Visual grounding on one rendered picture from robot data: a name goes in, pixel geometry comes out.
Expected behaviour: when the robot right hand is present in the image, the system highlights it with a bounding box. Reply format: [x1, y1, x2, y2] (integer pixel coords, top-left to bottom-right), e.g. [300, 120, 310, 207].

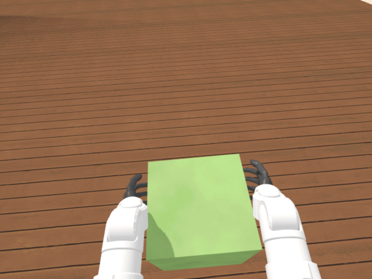
[243, 159, 273, 200]

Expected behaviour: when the robot right forearm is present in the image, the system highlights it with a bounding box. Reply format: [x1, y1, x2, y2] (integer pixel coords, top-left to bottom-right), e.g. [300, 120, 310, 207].
[253, 184, 321, 279]

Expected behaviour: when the robot left hand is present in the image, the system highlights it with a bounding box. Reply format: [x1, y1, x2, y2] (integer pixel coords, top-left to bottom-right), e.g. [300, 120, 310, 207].
[123, 174, 148, 205]

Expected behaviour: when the robot left forearm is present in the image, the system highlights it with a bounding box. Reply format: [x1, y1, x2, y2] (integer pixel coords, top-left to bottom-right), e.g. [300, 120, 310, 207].
[94, 196, 148, 279]

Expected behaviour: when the carton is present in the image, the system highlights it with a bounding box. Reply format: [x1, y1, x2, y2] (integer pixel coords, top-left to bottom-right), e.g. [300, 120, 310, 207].
[146, 154, 262, 271]

